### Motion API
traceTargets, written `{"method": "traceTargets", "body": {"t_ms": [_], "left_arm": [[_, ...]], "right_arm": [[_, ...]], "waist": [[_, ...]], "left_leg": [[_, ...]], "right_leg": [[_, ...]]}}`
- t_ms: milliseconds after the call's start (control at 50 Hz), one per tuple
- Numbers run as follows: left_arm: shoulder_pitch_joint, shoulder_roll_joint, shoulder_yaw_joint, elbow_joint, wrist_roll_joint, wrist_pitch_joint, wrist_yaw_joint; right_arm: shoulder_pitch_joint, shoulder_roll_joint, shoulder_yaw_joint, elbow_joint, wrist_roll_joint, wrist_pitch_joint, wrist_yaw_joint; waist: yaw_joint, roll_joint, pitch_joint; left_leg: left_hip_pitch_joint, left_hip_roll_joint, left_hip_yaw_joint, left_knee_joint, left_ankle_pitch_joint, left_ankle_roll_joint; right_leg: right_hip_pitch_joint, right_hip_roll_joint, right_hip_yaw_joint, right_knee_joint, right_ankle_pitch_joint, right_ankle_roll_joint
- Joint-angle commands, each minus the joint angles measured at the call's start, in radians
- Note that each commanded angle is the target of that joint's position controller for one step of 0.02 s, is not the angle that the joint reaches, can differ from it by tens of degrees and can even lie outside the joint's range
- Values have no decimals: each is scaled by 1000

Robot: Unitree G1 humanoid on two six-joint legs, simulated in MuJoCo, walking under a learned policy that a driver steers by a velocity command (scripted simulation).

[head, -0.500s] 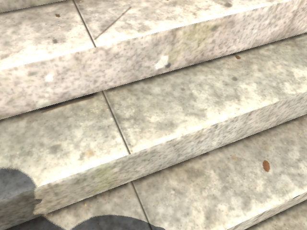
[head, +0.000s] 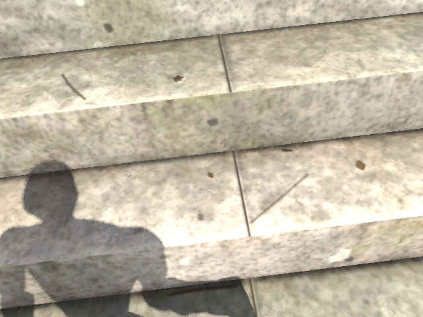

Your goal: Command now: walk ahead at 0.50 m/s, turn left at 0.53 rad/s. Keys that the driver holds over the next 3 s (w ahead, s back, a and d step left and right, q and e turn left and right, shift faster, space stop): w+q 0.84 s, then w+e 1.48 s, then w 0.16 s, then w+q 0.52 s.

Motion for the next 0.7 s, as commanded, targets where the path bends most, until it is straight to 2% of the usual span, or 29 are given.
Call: {"method": "traceTargets", "body": {"t_ms": [20,60,100,120,160,180,200,220,260,280,300,320,340,360,380,400,420,440,460,480,500,520,540,580,600,620,640,660,700], "left_arm": [[-228,-60,-26,-312,54,-34,-12],[-203,-109,-56,-321,38,-8,22],[-175,-106,-69,-312,38,22,39],[-242,-94,-75,-326,42,33,42],[-351,-130,-94,-351,27,46,56],[-427,-147,-96,-389,28,47,61],[-498,-146,-102,-428,27,44,62],[-591,-159,-120,-477,40,45,57],[-714,-133,-124,-535,38,48,43],[-753,-132,-133,-546,31,56,30],[-682,-174,-137,-506,17,55,22],[-562,-113,-120,-458,-17,48,33],[-365,-33,-68,-406,-18,57,47],[-204,40,-36,-370,-32,72,52],[-117,105,-9,-329,-21,66,51],[-35,177,23,-282,19,55,55],[-86,240,51,-267,12,80,75],[-196,158,47,-264,1,95,85],[-233,74,29,-184,-13,79,79],[-216,3,8,-91,-4,51,71],[-187,-58,-7,-20,8,26,65],[-193,-92,-14,27,18,13,62],[-164,-77,-8,53,14,2,50],[-178,-36,-5,79,0,-31,29],[-194,4,-1,87,4,-41,24],[-137,25,3,109,12,-52,27],[-92,87,13,120,9,-62,25],[-33,102,21,145,14,-67,21],[55,130,31,171,17,-67,16]], "right_arm": [[32,-106,-59,50,-21,-54,2],[62,-9,-32,141,-11,-91,23],[83,-27,-33,159,-6,-105,37],[102,-40,-31,160,1,-119,43],[230,-49,-22,199,-11,-142,47],[277,-96,-36,219,-13,-146,53],[309,-110,-41,224,-10,-149,51],[356,-100,-43,244,9,-145,49],[387,-117,-48,238,9,-133,19],[428,-134,-60,228,36,-123,-4],[344,-105,-60,197,26,-113,-26],[295,-125,-64,166,53,-119,-28],[278,-199,-88,122,41,-140,-20],[218,-288,-115,93,39,-164,-5],[126,-305,-125,54,44,-192,20],[81,-215,-111,0,49,-212,53],[65,-137,-104,-55,6,-200,81],[32,-78,-92,-114,-48,-193,85],[-20,26,-55,-152,-64,-171,74],[-19,75,-20,-180,-77,-157,62],[11,84,-7,-174,-64,-132,50],[53,93,2,-164,-34,-101,43],[69,105,13,-178,-21,-86,34],[15,68,12,-193,7,-61,23],[-79,48,7,-223,6,-56,23],[-121,47,-4,-201,8,-49,12],[-167,58,0,-241,-2,-44,7],[-192,71,2,-239,-10,-42,-3],[-333,75,6,-295,-24,-37,-13]], "waist": [[21,-79,60],[78,-102,151],[100,-103,173],[84,-89,196],[16,-12,159],[-20,74,131],[-36,71,158],[-53,38,164],[-103,34,145],[-144,25,83],[-73,80,-16],[1,84,-137],[81,100,-329],[182,121,-419],[242,49,-449],[245,-130,-472],[187,-365,-463],[129,-221,-375],[60,-88,-189],[-1,6,-14],[-50,75,57],[-98,68,113],[-120,33,134],[-134,3,179],[-130,0,213],[-85,-14,170],[-84,-31,171],[-57,-48,154],[-13,-17,180]], "left_leg": [[272,276,-931,-883,-192,54],[187,206,-682,-830,48,21],[192,163,-502,-800,266,-18],[178,155,-478,-820,303,-20],[286,187,-505,-857,384,12],[398,212,-549,-896,361,30],[446,223,-562,-929,289,23],[432,188,-541,-970,214,-4],[459,199,-571,-1082,363,35],[490,227,-542,-1219,626,54],[420,235,-435,-1219,951,43],[354,187,-346,-1093,1519,24],[472,242,-410,-916,1951,26],[625,293,-442,-729,2099,32],[637,267,-431,-505,2013,9],[374,128,-400,-153,1446,-44],[93,-56,-332,395,476,-106],[-87,9,-370,772,443,-94],[-237,61,-348,881,507,-64],[-333,72,-353,900,474,-30],[-335,89,-372,913,486,-15],[-347,91,-377,931,441,-27],[-398,118,-390,969,436,-34],[-420,130,-405,827,389,-47],[-420,128,-386,733,395,-51],[-471,75,-321,920,396,-45],[-545,102,-315,919,332,-38],[-675,95,-308,1033,244,-22],[-839,113,-307,1014,87,2]], "right_leg": [[-644,98,114,836,23,-25],[-732,74,90,907,-13,-39],[-775,49,81,800,-34,-27],[-795,32,45,715,-74,-16],[-928,49,-32,901,-140,-27],[-1059,62,-46,1029,-289,-40],[-1129,42,-25,999,-349,-46],[-1087,21,-30,809,-358,-55],[-1011,36,-81,616,-365,-37],[-821,40,-142,391,-375,-35],[-482,52,-163,205,-360,-65],[-111,136,-195,-8,-411,-87],[81,158,-147,-20,-399,-98],[109,163,-95,-150,-477,-87],[212,152,-47,-357,-441,-95],[411,-65,347,-556,-517,-190],[383,-265,902,-917,-505,-320],[297,-277,967,-963,-749,-324],[171,-258,849,-920,-969,-274],[49,-238,663,-921,-906,-207],[-22,-209,487,-924,-722,-143],[-80,-195,358,-957,-575,-112],[-60,-201,276,-1006,-418,-97],[-72,-187,87,-1077,-234,-76],[-102,-182,6,-1122,-202,-71],[-21,-188,-16,-1148,-134,-105],[64,-219,-36,-1199,-129,-103],[207,-223,-27,-1210,-141,-113],[391,-218,-74,-1250,-221,-72]]}}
